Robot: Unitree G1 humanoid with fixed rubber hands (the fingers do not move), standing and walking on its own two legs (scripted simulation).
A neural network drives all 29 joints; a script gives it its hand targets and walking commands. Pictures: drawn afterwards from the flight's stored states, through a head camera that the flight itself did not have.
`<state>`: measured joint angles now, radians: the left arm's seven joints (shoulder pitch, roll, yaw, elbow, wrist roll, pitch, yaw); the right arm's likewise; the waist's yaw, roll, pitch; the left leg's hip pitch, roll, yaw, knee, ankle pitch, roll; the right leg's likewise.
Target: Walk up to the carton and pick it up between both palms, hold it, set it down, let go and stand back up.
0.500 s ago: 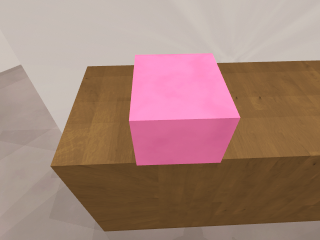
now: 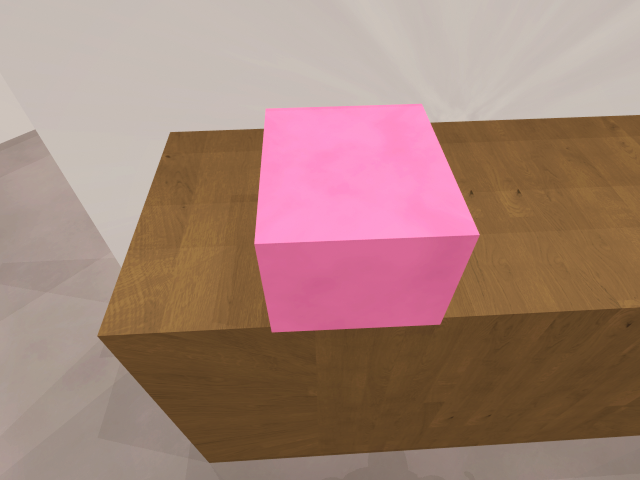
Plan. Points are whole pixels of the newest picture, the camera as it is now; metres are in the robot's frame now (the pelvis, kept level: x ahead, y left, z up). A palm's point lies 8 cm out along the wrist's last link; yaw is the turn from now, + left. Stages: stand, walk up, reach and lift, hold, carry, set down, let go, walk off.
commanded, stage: stand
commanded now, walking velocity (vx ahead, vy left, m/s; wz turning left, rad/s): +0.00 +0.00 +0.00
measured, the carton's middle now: (350, 213) +0.49 -0.03 +0.06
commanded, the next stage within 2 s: none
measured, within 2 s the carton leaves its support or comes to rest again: neither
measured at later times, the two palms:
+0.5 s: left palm out of the picture +0.08 +0.31 -0.11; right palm out of the picture +0.09 -0.31 -0.11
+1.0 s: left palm out of the picture +0.08 +0.31 -0.11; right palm out of the picture +0.08 -0.31 -0.11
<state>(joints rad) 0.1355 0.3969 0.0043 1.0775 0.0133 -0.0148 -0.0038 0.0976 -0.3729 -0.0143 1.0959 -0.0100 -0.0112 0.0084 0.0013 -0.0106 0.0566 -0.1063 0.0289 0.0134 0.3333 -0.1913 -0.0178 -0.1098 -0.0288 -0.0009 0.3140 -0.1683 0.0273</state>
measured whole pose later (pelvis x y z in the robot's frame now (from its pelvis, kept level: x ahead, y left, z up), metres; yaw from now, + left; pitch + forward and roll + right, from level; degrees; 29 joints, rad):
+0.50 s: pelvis +0.01 +0.00 +0.00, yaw +0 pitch -2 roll +0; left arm 0.12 0.39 0.00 1.09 0.01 -0.01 0.00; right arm 0.09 -0.38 -0.02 1.09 -0.01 -0.01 0.01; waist 0.01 -0.01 0.05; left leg -0.09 0.02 0.02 0.32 -0.19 -0.02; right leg -0.10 -0.04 0.01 0.32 -0.18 0.03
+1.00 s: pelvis +0.00 +0.00 +0.00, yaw -1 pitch -2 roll +0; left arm 0.12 0.39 -0.01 1.08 0.01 -0.01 0.00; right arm 0.10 -0.37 -0.02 1.09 -0.01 -0.01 0.01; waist 0.00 -0.01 0.05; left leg -0.09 0.03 0.03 0.32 -0.19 -0.02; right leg -0.10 -0.03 0.02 0.31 -0.17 0.03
